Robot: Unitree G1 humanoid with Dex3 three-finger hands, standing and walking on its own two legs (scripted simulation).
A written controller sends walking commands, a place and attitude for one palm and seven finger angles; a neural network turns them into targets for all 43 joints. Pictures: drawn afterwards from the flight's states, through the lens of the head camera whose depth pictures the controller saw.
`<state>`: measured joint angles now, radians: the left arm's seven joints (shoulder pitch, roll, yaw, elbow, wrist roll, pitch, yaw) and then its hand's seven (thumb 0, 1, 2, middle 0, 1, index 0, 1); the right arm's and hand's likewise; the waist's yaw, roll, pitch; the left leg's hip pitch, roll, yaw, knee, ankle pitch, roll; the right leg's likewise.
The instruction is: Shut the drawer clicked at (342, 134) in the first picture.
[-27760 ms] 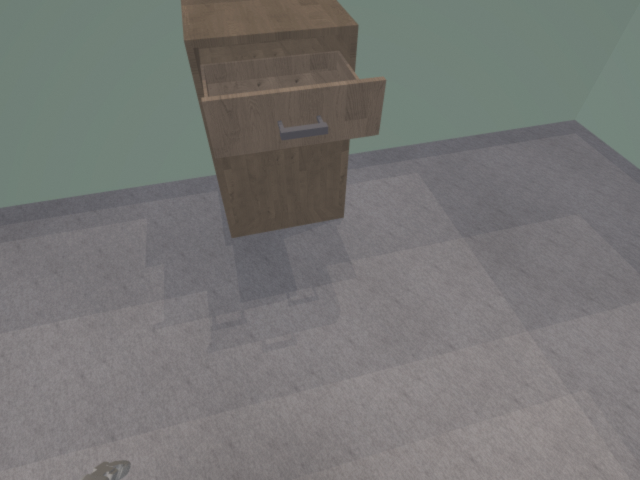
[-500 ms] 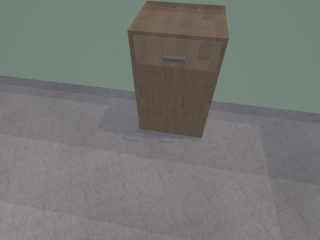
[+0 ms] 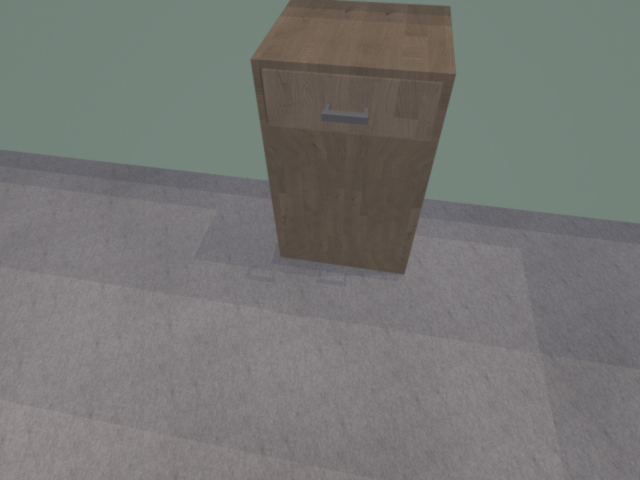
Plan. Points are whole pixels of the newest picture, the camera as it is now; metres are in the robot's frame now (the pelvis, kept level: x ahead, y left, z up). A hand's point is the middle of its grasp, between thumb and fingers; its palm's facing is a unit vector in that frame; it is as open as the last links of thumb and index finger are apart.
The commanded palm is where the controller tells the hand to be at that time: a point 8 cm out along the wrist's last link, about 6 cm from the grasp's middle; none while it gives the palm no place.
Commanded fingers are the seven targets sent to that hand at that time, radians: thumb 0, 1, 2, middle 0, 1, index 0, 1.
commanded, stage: look to check the result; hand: left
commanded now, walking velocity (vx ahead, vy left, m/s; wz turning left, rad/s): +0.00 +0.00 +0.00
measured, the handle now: (346, 112) +0.97 -0.02 -0.07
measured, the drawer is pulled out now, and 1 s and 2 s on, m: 0.00 0.00 0.00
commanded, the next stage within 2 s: stand and wait in 0.06 s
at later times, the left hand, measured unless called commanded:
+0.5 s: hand out of the picture +0.10 +0.22 -0.15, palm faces -0.02 -0.94 -0.33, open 7.4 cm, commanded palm none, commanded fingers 0.00 0.90 0.90 -0.20 -0.30 -0.20 -0.30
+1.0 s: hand out of the picture +0.10 +0.22 -0.16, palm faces -0.02 -0.94 -0.33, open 7.4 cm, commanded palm none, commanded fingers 0.00 0.90 0.90 -0.20 -0.30 -0.20 -0.30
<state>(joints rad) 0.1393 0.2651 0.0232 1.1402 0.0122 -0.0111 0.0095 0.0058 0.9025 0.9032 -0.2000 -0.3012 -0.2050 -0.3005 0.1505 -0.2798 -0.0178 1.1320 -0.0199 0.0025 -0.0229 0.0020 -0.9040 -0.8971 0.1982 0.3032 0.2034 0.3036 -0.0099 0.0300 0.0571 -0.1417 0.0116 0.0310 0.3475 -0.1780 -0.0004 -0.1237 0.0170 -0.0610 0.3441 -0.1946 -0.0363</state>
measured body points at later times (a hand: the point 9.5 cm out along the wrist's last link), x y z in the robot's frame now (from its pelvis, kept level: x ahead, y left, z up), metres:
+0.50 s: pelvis +0.01 -0.01 +0.00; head +0.03 -0.02 +0.45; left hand +0.10 +0.27 -0.13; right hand +0.07 -0.30 -0.15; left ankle +0.01 +0.12 -0.75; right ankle +0.00 -0.09 -0.75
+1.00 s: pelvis +0.02 -0.01 +0.00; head +0.04 -0.02 +0.45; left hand +0.10 +0.27 -0.13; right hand +0.07 -0.30 -0.15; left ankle +0.01 +0.12 -0.75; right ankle +0.00 -0.09 -0.75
